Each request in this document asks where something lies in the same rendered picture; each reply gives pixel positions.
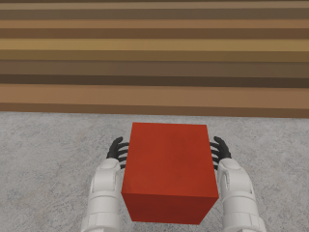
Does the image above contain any left robot hand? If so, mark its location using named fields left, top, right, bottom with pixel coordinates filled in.
left=106, top=136, right=129, bottom=169

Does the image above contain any carton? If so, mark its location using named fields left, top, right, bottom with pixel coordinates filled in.
left=121, top=122, right=219, bottom=225

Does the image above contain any right robot hand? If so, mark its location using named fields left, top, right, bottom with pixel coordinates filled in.
left=210, top=136, right=232, bottom=170

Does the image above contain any robot right forearm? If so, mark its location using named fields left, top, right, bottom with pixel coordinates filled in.
left=217, top=158, right=267, bottom=232

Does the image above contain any robot left forearm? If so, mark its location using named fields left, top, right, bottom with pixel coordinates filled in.
left=80, top=158, right=122, bottom=232

